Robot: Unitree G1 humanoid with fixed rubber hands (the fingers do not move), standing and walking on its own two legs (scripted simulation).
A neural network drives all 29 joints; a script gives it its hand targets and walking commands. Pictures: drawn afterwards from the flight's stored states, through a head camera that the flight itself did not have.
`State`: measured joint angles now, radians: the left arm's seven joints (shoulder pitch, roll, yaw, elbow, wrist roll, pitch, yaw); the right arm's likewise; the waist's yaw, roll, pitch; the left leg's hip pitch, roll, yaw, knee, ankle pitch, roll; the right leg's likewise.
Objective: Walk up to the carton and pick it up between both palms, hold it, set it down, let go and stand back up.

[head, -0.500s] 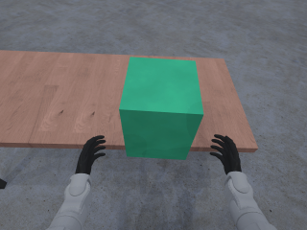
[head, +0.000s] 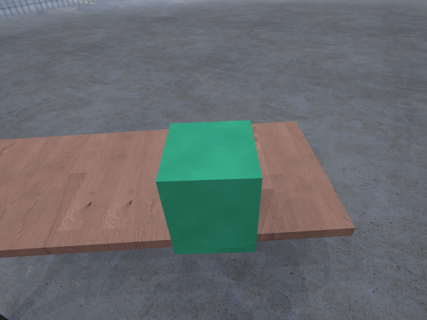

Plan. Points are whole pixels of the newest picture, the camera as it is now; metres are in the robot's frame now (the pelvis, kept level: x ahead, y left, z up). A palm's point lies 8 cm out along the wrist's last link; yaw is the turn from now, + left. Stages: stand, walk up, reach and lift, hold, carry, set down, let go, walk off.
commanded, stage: stand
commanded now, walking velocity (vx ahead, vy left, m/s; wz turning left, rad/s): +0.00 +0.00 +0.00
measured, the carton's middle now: (212, 187) +0.43 +0.03 +0.02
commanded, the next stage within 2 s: none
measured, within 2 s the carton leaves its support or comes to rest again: neither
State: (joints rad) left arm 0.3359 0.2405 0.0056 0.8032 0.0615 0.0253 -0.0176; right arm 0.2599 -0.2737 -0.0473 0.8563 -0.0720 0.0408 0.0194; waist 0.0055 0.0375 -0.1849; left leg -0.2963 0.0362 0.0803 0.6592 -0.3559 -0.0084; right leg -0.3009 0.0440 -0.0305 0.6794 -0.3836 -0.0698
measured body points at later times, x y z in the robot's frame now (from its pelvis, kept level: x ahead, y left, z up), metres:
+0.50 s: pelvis -0.03 -0.01 +0.02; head -0.07 +0.00 +0.47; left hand +0.01 +0.23 -0.12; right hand -0.09 -0.26 -0.13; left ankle -0.01 +0.12 -0.72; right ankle -0.01 -0.08 -0.72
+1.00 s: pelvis -0.01 +0.01 +0.02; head -0.02 +0.00 +0.47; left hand +0.01 +0.23 -0.13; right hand -0.05 -0.21 -0.14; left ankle -0.01 +0.12 -0.72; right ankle -0.01 -0.08 -0.72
